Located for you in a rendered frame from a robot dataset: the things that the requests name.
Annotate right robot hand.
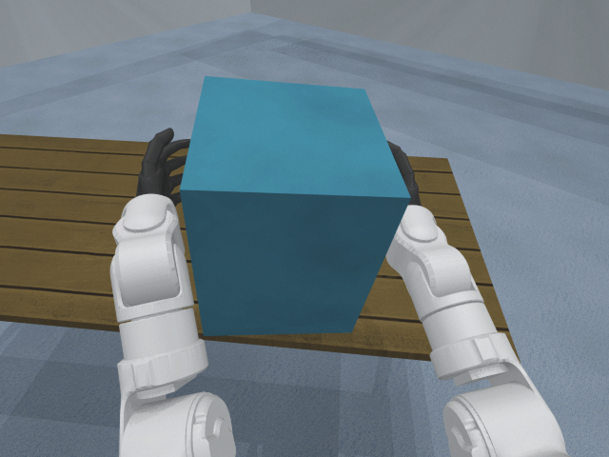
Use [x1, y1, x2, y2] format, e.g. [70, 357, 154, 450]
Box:
[387, 141, 422, 206]

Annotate robot left upper arm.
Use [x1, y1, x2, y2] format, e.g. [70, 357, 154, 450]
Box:
[121, 392, 236, 457]

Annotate robot left forearm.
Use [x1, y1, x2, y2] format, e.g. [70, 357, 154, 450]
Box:
[110, 194, 208, 457]

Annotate carton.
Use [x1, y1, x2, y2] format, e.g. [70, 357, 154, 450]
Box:
[180, 76, 411, 336]

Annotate left robot hand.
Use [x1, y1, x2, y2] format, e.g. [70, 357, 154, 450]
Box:
[136, 128, 190, 207]

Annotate robot right forearm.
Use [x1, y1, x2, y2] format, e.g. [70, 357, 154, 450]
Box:
[385, 205, 566, 450]

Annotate robot right upper arm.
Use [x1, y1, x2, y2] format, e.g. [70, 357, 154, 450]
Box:
[443, 381, 571, 457]

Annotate table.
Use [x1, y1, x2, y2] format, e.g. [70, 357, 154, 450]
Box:
[0, 134, 521, 362]

